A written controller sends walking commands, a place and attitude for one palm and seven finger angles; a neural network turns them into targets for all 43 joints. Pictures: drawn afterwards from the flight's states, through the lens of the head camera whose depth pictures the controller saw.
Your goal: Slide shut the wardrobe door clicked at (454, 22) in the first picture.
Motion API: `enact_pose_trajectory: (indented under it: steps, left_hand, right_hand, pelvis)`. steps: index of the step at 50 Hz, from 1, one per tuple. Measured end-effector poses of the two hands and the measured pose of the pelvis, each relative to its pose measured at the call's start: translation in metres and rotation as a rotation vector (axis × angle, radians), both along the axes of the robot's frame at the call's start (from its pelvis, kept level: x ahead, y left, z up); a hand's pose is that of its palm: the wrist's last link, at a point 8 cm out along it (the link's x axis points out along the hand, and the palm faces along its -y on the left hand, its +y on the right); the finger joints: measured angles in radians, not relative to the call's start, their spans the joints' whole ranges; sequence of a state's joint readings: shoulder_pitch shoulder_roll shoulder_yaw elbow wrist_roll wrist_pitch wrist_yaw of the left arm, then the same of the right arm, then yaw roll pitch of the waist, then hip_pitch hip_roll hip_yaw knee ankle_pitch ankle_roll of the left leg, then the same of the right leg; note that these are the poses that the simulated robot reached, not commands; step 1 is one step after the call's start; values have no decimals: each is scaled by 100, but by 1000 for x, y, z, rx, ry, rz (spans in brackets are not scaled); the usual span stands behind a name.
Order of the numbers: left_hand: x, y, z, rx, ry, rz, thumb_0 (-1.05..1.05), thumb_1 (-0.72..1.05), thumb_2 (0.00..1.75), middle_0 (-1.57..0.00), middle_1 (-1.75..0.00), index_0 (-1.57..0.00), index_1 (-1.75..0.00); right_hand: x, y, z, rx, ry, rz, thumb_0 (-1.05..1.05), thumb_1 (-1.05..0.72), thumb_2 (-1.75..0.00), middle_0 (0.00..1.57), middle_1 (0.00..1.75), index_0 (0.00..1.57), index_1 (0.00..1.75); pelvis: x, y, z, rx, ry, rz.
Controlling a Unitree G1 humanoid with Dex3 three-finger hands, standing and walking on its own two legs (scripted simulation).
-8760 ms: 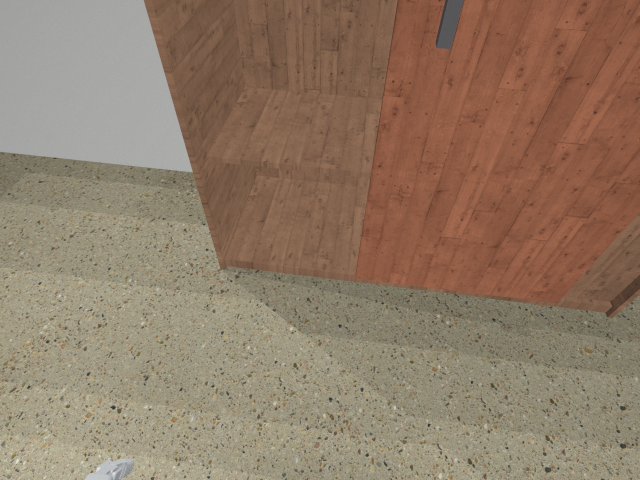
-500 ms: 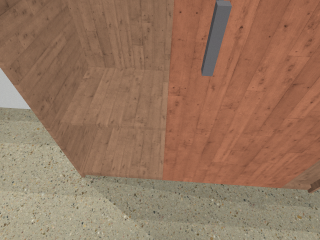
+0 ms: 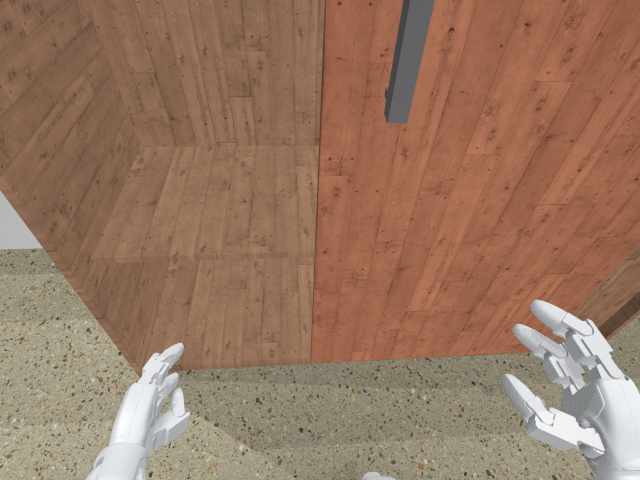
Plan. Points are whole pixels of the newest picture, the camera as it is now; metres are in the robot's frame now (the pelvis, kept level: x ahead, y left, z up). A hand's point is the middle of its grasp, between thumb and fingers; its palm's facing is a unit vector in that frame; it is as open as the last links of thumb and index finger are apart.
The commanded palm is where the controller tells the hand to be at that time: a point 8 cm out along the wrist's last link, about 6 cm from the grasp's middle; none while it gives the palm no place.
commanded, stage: raise the hand with hooked fingers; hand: right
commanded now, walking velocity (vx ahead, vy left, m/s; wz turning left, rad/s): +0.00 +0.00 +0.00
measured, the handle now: (403, 48) +0.56 -0.10 +0.28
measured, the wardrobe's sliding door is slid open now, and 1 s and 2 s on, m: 0.51 0.51 0.51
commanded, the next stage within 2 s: move the hooked fingers beside the handle in 1.52 s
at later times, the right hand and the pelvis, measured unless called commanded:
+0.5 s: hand (610, 296) +0.25 -0.26 +0.19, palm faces -0.01 +0.99 -0.11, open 12.5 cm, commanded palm +0.22 -0.31 +0.21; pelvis +0.01 -0.03 +0.03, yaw +2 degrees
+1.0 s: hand out of the picture +0.27 -0.32 +0.30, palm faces +0.04 +0.98 -0.18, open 13.9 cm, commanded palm +0.24 -0.36 +0.31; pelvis +0.00 -0.04 +0.04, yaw +0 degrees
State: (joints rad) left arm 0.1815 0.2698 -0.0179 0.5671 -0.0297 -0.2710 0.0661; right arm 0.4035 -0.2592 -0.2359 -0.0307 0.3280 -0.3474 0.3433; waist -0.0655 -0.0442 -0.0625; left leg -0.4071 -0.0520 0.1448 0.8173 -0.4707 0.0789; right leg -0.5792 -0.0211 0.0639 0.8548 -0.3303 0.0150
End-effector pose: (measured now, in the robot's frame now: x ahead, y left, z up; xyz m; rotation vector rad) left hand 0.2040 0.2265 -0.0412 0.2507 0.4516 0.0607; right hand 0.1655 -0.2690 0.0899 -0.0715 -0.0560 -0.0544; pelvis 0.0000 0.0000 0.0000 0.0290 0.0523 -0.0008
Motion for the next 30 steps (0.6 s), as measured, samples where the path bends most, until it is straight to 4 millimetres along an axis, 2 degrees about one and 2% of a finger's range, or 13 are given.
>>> enact_pose_trajectory:
  steps: [4, 8, 15, 19, 22, 30]
  left_hand:
    - [-21, -8, -14, -42, 71, 3, 1, 90, 89, -20, -30, -20, -30]
    - [-44, -7, -18, -75, 100, 52, 2, 90, 89, -20, -30, -20, -30]
    - [-67, 10, -10, -42, 97, 132, 2, 90, 89, -20, -30, -20, -30]
    - [-65, 14, 0, -6, 73, 153, 2, 90, 89, -20, -30, -20, -30]
    - [-56, 10, 9, 8, 41, 149, 2, 90, 89, -20, -30, -20, -30]
    - [-19, -29, 30, -22, -44, 56, 2, 90, 89, -20, -30, -20, -30]
  right_hand:
    - [24, 1, 19, -18, -5, 93, 1, -33, -66, 24, 67, 24, 66]
    - [44, -7, 34, -21, 35, 117, 1, -24, -62, 25, 73, 25, 73]
    - [57, -26, 64, -13, -23, 82, 0, -8, -55, 26, 83, 26, 83]
    - [60, -32, 75, -20, -35, 94, 0, 2, -51, 26, 89, 27, 89]
    - [63, -40, 85, -28, -46, 88, 0, 9, -48, 27, 94, 28, 93]
    - [70, -65, 127, -56, -116, 61, 0, 28, -40, 29, 106, 29, 106]
  pelvis:
    - [-1, 3, 7, -2, -19, 4]
    - [1, 2, 14, -12, -29, 27]
    - [7, -10, 22, -13, -47, 48]
    - [8, -19, 26, -11, -60, 50]
    - [8, -25, 29, -9, -74, 45]
    - [7, -37, 35, -6, -104, 28]
